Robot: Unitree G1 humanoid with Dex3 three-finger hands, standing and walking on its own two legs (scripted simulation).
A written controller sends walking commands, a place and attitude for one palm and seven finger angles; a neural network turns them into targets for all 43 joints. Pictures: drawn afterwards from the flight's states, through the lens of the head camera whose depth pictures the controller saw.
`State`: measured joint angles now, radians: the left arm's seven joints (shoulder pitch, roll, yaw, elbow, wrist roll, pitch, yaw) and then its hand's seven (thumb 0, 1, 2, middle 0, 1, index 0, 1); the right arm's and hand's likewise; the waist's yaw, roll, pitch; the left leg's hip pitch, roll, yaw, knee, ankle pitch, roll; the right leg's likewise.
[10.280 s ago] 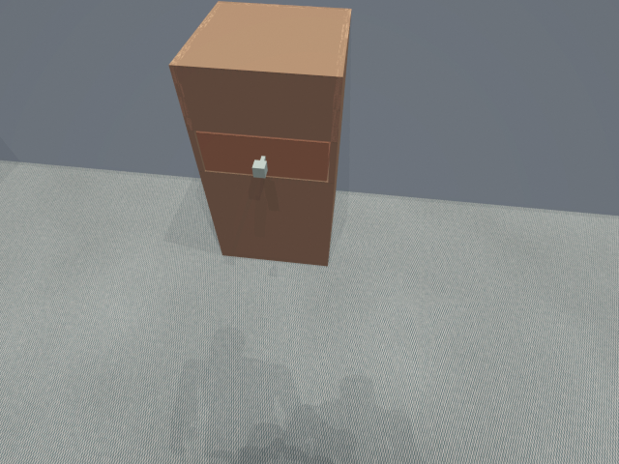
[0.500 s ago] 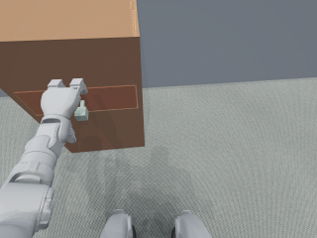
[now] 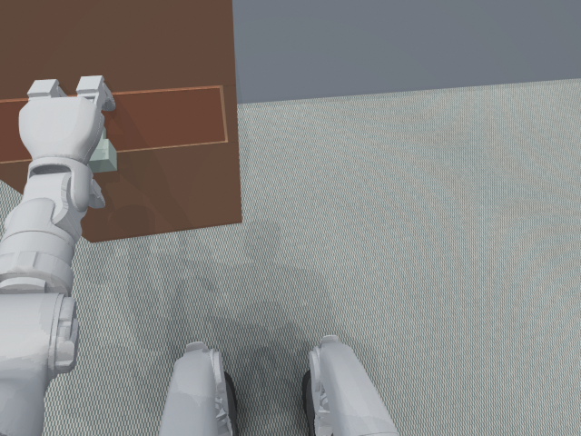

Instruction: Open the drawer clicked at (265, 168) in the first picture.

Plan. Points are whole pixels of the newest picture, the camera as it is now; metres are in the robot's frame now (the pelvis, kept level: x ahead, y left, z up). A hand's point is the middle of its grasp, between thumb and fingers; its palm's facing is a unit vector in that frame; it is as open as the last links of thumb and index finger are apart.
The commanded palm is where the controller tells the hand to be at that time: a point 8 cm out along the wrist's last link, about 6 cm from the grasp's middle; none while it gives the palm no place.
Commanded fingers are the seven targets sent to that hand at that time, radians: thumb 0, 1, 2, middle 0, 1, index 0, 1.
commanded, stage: move the hooked fingers above the handle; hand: left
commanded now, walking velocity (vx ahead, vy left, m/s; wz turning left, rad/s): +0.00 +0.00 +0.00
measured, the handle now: (100, 146) +0.55 +0.26 -0.09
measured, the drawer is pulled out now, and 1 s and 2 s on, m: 0.00 0.00 0.00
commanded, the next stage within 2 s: none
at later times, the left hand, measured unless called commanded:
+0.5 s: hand (89, 143) +0.51 +0.24 -0.02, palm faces -0.01 -0.04 -1.00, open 13.8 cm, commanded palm +0.51 +0.24 +0.03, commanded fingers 0.00 -0.50 0.30 -0.30 -1.20 -0.30 -1.20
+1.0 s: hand (79, 142) +0.51 +0.25 -0.02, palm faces -0.05 -0.02 -1.00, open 13.8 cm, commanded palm +0.51 +0.24 +0.03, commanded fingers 0.00 -0.50 0.30 -0.30 -1.20 -0.30 -1.20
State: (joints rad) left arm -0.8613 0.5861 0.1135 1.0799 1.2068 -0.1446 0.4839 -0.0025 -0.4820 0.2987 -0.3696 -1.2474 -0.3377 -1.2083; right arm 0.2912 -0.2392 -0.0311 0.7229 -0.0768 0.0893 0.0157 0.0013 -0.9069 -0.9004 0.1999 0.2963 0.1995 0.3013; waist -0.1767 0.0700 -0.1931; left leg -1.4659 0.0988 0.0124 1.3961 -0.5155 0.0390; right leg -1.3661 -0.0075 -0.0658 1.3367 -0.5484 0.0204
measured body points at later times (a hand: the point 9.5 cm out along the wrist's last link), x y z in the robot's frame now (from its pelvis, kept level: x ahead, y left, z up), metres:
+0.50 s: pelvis +0.00 -0.01 +0.00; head +0.17 +0.02 +0.41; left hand +0.51 +0.24 +0.04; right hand +0.02 -0.29 -0.11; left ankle +0.05 +0.10 -0.59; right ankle +0.03 -0.14 -0.59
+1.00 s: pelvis +0.00 -0.01 +0.01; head +0.17 +0.02 +0.42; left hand +0.51 +0.25 +0.04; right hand +0.03 -0.28 -0.11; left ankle +0.05 +0.10 -0.59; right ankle +0.03 -0.14 -0.59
